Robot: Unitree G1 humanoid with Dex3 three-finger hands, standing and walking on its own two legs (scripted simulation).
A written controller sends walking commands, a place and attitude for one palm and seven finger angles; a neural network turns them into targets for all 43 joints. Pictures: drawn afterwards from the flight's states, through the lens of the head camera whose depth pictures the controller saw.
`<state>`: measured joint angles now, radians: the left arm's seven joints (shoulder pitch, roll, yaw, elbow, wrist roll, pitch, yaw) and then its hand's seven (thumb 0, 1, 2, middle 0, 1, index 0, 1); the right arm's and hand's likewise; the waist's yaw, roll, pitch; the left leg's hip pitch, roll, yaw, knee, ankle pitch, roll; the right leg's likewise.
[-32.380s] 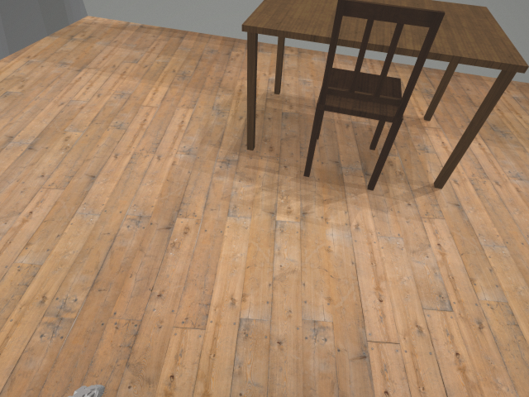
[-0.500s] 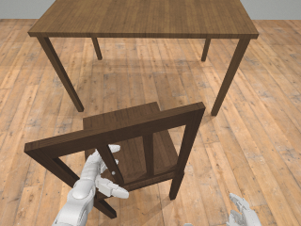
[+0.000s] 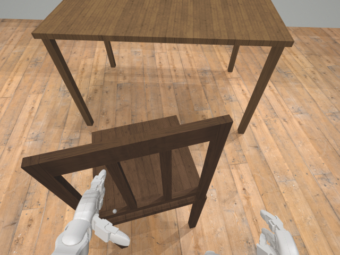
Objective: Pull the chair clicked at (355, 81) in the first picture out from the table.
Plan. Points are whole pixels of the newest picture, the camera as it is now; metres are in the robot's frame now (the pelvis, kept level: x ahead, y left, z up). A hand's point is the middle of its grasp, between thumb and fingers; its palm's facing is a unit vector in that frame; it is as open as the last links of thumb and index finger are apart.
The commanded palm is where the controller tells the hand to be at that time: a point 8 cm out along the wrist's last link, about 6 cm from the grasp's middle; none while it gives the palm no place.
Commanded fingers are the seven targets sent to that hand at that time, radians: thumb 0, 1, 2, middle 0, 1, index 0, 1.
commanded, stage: draw the fingers out of the gap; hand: left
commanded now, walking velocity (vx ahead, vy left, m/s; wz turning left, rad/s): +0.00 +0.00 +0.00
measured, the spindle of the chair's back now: (124, 188) +0.29 +0.12 -0.03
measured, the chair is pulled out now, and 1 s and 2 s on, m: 0.59 0.59 0.58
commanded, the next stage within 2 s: draw the hand back to the body in 0.58 s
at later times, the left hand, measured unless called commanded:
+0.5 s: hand (107, 245) +0.16 +0.14 -0.03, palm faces -0.06 -0.99 -0.15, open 17.5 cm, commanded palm +0.14 +0.19 -0.01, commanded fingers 0.00 -0.55 0.20 0.00 0.00 0.00 0.00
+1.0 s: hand (93, 243) +0.16 +0.15 +0.04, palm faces -0.01 -1.00 -0.05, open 17.5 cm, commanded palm +0.11 +0.22 +0.05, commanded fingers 0.00 -0.55 0.20 0.00 0.00 0.00 0.00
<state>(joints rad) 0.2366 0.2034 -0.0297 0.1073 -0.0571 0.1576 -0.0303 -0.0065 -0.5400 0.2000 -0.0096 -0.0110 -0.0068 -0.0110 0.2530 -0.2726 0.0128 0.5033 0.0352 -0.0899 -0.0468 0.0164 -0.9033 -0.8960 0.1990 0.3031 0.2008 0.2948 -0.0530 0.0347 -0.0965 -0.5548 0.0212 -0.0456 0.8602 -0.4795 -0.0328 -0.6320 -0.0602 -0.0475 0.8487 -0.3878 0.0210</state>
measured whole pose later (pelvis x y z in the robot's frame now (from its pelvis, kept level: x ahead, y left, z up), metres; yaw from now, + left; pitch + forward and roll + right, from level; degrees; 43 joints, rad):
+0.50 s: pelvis -0.01 +0.01 -0.01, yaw +1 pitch +10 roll -1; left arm 0.53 0.20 -0.10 -0.17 -0.03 0.17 0.00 -0.01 -0.54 0.20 -0.01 0.00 0.00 0.00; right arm 0.25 -0.23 0.03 0.46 0.04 -0.12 -0.06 0.02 -0.90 -0.90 0.20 0.30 0.20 0.30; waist -0.04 0.04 -0.13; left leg -0.62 0.01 -0.06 0.95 -0.51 -0.02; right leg -0.68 -0.07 -0.06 0.92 -0.41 0.03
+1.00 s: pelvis -0.02 +0.01 -0.04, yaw +0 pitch +12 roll -2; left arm 0.68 0.19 -0.01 -0.36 -0.17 -0.32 -0.11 -0.01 -0.55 0.20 -0.01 0.00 -0.02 -0.01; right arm 0.20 -0.19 -0.02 0.51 0.05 -0.17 -0.03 0.02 -0.90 -0.90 0.20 0.30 0.20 0.29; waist 0.00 0.03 -0.14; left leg -0.77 0.02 -0.07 1.14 -0.59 -0.03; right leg -0.83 -0.06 -0.06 1.08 -0.47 0.02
